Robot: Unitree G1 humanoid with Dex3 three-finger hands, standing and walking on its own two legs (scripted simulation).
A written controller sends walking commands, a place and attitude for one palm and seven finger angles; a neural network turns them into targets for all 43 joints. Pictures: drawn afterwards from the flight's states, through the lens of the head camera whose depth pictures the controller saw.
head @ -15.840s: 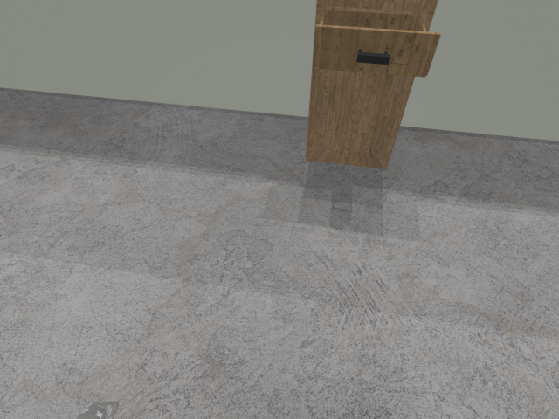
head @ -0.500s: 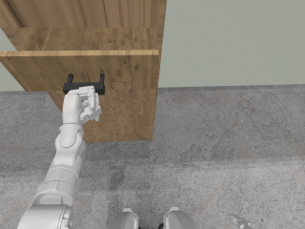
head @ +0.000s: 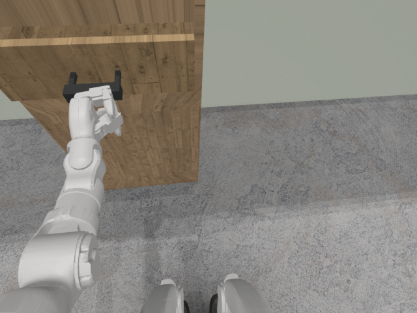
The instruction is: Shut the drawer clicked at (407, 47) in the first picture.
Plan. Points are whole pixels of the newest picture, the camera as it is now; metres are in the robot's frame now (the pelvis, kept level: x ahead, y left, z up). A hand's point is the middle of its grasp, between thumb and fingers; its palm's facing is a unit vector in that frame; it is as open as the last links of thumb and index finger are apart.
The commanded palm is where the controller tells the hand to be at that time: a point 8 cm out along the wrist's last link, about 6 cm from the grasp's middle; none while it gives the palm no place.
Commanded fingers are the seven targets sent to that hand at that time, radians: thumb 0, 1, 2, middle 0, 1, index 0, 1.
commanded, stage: push the drawer shut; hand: left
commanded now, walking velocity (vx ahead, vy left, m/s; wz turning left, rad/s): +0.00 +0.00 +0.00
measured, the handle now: (94, 84) +0.56 +0.20 +0.06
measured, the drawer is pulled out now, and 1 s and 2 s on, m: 0.05 0.00 0.00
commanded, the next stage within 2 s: pull the fist back off the drawer in 0.70 s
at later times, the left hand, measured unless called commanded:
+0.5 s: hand (114, 95) +0.53 +0.16 +0.05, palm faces +0.08 -1.00 -0.04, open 3.3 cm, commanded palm +0.52 +0.21 +0.06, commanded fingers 0.00 0.90 0.90 -1.40 -1.60 -1.40 -1.60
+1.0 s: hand (109, 94) +0.54 +0.17 +0.05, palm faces +0.08 -1.00 -0.04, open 3.2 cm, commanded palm +0.53 +0.19 +0.06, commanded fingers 0.00 0.90 0.90 -1.40 -1.60 -1.40 -1.60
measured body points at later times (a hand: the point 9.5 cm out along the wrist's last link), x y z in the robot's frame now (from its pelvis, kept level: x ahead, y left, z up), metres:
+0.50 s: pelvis +0.01 +0.00 +0.00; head +0.15 +0.01 +0.42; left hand +0.52 +0.21 +0.06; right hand -0.01 -0.26 -0.11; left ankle +0.01 +0.07 -0.66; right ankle +0.02 -0.08 -0.66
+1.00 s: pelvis -0.02 +0.02 -0.02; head +0.13 +0.06 +0.40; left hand +0.53 +0.22 +0.06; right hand -0.05 -0.25 -0.11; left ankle +0.01 +0.07 -0.66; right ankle +0.02 -0.08 -0.66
